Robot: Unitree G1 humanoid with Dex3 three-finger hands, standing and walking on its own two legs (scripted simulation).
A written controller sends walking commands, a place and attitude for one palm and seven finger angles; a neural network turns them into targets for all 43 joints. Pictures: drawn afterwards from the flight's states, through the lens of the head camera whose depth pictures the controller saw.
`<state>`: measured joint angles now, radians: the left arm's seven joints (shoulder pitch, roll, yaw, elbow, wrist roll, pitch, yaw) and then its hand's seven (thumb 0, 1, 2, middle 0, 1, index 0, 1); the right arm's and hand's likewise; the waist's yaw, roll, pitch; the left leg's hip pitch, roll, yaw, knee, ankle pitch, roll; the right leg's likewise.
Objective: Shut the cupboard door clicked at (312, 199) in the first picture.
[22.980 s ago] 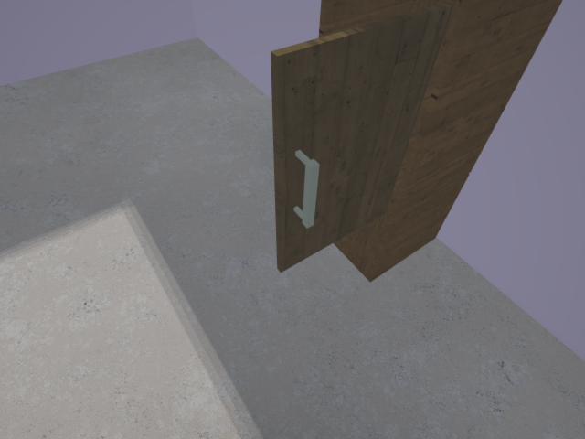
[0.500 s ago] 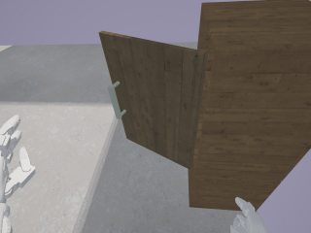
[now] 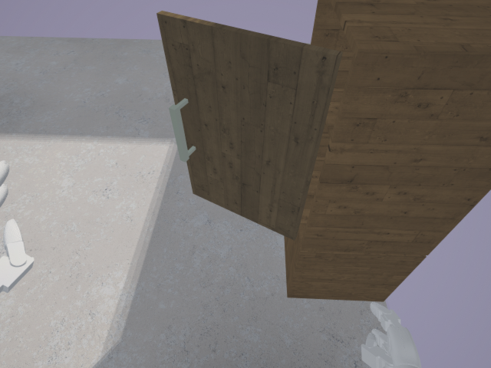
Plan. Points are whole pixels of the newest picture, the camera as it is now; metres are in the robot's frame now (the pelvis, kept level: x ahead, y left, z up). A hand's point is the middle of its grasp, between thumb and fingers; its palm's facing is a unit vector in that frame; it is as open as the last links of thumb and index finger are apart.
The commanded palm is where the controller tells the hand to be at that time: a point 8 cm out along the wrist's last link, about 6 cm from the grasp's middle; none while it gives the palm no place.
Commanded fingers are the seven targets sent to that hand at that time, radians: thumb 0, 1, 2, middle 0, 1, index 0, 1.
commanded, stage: step back with the hand held close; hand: left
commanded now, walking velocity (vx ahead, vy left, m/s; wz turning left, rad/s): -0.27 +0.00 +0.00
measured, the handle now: (184, 131) +0.68 +0.21 -0.03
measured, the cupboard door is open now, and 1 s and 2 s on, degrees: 63 63 63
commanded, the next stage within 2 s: stop stepping back and stand still in 0.98 s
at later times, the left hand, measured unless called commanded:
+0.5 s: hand (4, 300) +0.16 +0.26 +0.17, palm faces +0.44 -0.74 -0.51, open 7.5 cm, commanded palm +0.09 +0.29 +0.18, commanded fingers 0.00 0.90 0.90 -0.20 -0.30 -0.20 -0.30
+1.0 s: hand out of the picture +0.10 +0.26 +0.17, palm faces +0.40 -0.81 -0.42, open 7.5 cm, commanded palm +0.04 +0.30 +0.18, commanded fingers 0.00 0.90 0.90 -0.20 -0.30 -0.20 -0.30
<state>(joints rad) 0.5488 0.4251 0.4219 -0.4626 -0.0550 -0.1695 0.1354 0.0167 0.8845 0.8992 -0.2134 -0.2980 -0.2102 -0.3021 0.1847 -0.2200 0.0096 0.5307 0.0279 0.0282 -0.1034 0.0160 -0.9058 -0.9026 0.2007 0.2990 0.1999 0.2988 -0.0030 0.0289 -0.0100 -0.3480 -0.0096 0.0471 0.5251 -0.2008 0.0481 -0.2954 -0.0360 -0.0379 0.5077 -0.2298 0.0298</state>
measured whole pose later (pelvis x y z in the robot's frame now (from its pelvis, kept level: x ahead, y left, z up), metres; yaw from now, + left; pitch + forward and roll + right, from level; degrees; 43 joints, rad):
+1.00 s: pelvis -0.11 +0.00 +0.00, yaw -2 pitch +6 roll -3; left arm 0.49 0.44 0.44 -0.54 -0.06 -0.27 0.14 0.02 0.89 0.90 -0.21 -0.30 -0.20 -0.30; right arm 0.09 -0.15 0.02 0.65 -0.03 -0.12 -0.06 0.01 -0.90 -0.90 0.20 0.30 0.20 0.30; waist 0.04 -0.03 -0.02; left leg -0.55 0.06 0.06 0.43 0.01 0.04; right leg -0.12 0.04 0.03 0.39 -0.35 0.01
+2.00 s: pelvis -0.19 +0.04 +0.01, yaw -1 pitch +1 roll -1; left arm 0.52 0.41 0.41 -0.49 -0.05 -0.20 0.16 0.02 0.89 0.90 -0.21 -0.30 -0.20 -0.30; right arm 0.20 -0.15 0.05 0.61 0.00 -0.13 -0.07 0.02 -0.91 -0.90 0.20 0.30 0.20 0.30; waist -0.02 -0.03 -0.01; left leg -0.33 0.02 0.02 0.46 -0.15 0.00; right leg -0.14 0.03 -0.01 0.42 -0.30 -0.01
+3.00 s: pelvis -0.20 +0.05 +0.00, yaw +0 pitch -2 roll -1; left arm 0.36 0.10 0.00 1.12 0.02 0.00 0.04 0.00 0.90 0.90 -0.20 -0.30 -0.20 -0.30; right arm 0.32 -0.12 0.00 1.12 -0.01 0.02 -0.04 0.02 -0.92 -0.90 0.20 0.30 0.20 0.30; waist -0.01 0.00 -0.01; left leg -0.29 -0.01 0.02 0.44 -0.12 0.02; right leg -0.12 0.00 -0.03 0.46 -0.30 0.00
